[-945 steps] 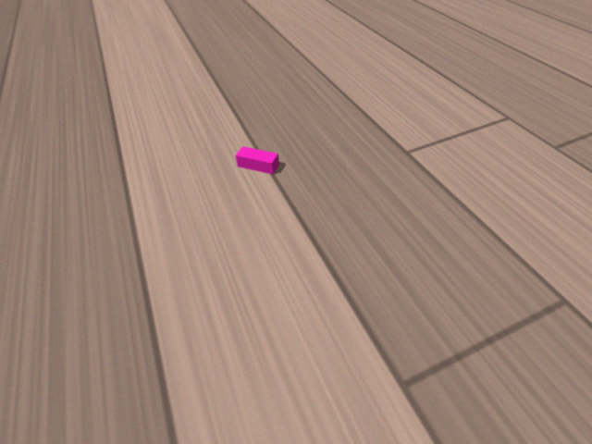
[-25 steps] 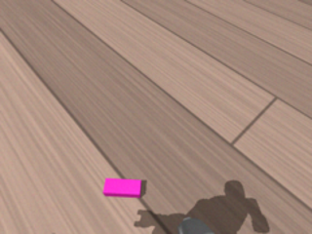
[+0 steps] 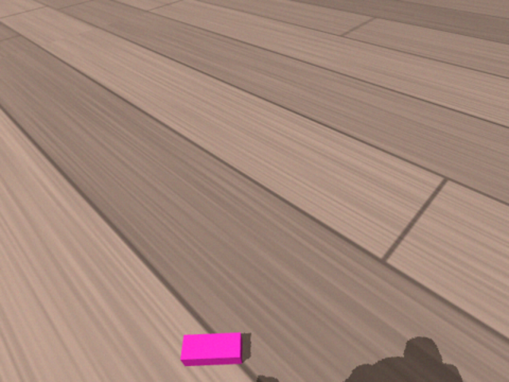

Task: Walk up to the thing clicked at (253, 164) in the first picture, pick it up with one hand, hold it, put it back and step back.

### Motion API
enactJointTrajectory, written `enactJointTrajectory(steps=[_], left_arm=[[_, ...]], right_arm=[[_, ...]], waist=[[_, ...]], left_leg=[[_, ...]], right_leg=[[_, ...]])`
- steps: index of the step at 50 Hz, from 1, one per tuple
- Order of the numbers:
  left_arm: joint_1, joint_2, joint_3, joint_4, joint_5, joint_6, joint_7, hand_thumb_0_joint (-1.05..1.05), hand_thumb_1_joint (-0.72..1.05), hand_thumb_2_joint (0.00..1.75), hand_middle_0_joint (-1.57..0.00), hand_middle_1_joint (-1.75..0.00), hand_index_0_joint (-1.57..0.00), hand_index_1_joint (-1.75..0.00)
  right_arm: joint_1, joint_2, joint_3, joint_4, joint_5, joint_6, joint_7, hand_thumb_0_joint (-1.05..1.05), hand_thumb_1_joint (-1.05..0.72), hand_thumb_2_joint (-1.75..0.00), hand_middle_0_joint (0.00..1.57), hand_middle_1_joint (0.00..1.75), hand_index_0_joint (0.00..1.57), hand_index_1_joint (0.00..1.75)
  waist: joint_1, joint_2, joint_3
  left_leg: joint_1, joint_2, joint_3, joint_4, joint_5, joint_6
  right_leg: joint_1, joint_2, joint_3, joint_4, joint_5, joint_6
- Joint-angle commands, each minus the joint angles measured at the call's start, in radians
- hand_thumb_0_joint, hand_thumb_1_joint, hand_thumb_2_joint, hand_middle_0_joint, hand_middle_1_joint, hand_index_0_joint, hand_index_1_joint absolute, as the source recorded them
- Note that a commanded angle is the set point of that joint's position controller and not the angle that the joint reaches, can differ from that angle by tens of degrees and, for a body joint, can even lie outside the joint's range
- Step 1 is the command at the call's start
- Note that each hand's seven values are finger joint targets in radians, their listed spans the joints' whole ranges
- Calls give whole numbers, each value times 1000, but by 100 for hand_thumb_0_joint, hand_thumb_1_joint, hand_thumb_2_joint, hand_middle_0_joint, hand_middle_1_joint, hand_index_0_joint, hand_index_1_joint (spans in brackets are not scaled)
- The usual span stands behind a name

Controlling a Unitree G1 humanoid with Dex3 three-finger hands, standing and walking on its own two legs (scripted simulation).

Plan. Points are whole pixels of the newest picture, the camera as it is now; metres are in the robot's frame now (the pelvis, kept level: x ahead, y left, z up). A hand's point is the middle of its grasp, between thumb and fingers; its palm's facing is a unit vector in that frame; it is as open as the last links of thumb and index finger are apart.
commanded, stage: walk up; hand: left
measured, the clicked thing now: (212, 349) +0.43 +0.24 -0.73
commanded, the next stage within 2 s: none
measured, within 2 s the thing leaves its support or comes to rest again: neither
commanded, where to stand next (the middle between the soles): +0.04 +0.00 m, yaw +1 degrees
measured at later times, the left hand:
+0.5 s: hand out of the picture +0.11 +0.24 -0.14, palm faces -0.04 -0.94 -0.34, open 7.4 cm
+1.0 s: hand out of the picture +0.10 +0.24 -0.14, palm faces -0.04 -0.94 -0.35, open 7.4 cm
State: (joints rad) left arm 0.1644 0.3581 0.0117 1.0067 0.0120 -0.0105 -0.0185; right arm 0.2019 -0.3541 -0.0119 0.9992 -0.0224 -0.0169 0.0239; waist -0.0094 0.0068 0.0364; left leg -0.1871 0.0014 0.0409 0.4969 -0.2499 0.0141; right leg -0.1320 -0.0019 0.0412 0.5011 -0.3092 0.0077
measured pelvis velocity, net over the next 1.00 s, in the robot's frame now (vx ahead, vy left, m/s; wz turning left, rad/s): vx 0.02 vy -0.01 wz -0.02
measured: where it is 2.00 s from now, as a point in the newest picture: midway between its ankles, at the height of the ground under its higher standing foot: outside the picture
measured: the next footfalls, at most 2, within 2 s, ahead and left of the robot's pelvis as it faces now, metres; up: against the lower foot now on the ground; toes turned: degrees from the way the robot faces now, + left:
left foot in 1.54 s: +0.26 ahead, +0.09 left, +0.00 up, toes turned -2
right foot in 1.88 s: +0.05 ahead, -0.14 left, +0.00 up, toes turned -1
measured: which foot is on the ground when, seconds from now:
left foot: down 0.00-1.00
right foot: down 0.00-1.00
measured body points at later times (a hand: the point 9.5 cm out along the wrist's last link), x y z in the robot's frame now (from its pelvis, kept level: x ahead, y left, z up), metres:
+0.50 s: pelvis +0.01 -0.01 +0.01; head +0.02 -0.01 +0.46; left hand +0.11 +0.29 -0.12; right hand +0.09 -0.31 -0.12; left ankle +0.02 +0.11 -0.74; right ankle -0.02 -0.13 -0.74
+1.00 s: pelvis +0.02 -0.01 +0.01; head +0.02 -0.02 +0.46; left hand +0.11 +0.28 -0.12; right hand +0.09 -0.32 -0.12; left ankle +0.02 +0.11 -0.74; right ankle -0.02 -0.13 -0.74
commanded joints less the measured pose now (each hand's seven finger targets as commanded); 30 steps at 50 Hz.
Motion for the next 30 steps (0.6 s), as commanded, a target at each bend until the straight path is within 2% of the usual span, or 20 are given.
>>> enactJointTrajectory(steps=[1, 3, 5, 10, 14, 17, 26, 30], left_arm=[[-61, 213, 51, -54, -10, -34, 16, 0, 90, 90, -20, -30, -20, -30], [-64, 213, 49, -39, -11, -32, 20, 0, 90, 90, -20, -30, -20, -30], [-85, 213, 45, -31, -12, -29, 19, 0, 90, 90, -20, -30, -20, -30], [-97, 208, 39, 1, -10, -26, 22, 0, 90, 90, -20, -30, -20, -30], [-111, 216, 41, 16, -6, -27, 26, 0, 90, 90, -20, -30, -20, -30], [-126, 211, 38, 27, -9, -26, 26, 0, 90, 90, -20, -30, -20, -30], [-122, 205, 37, 46, -6, -29, 29, 0, 90, 90, -20, -30, -20, -30], [-105, 207, 40, 52, -8, -28, 31, 0, 90, 90, -20, -30, -20, -30]], right_arm=[[-78, -229, -46, -53, 5, -49, -21, 0, -90, -90, 20, 30, 20, 30], [-88, -227, -45, -40, 9, -51, -24, 0, -90, -90, 20, 30, 20, 30], [-83, -221, -45, -29, 10, -49, -27, 0, -90, -90, 20, 30, 20, 30], [-105, -218, -47, -9, 10, -41, -29, 0, -90, -90, 20, 30, 20, 30], [-113, -214, -49, 2, 9, -35, -29, 0, -90, -90, 20, 30, 20, 30], [-121, -214, -47, 13, 9, -33, -29, 0, -90, -90, 20, 30, 20, 30], [-134, -212, -51, 33, 10, -28, -28, 0, -90, -90, 20, 30, 20, 30], [-144, -209, -51, 34, 9, -25, -29, 0, -90, -90, 20, 30, 20, 30]], waist=[[16, -9, -21], [20, 16, -49], [14, 16, -67], [11, 22, -70], [2, -2, -78], [1, 7, -46], [-5, -15, -92], [2, -20, -76]], left_leg=[[20, 121, -154, -150, 143, 39], [50, 126, -144, -155, 206, 36], [68, 127, -133, -158, 226, 33], [92, 130, -120, -163, 220, 33], [117, 125, -96, -148, 234, 27], [107, 124, -98, -169, 209, 21], [174, 131, -86, -166, 261, 20], [184, 130, -79, -164, 276, 20]], right_leg=[[-14, -88, 101, -128, 190, -64], [11, -89, 91, -135, 240, -57], [24, -93, 90, -134, 258, -54], [23, -91, 87, -163, 259, -49], [21, -101, 93, -177, 315, -50], [3, -96, 94, -187, 288, -46], [14, -103, 95, -200, 353, -46], [-3, -99, 91, -204, 358, -42]])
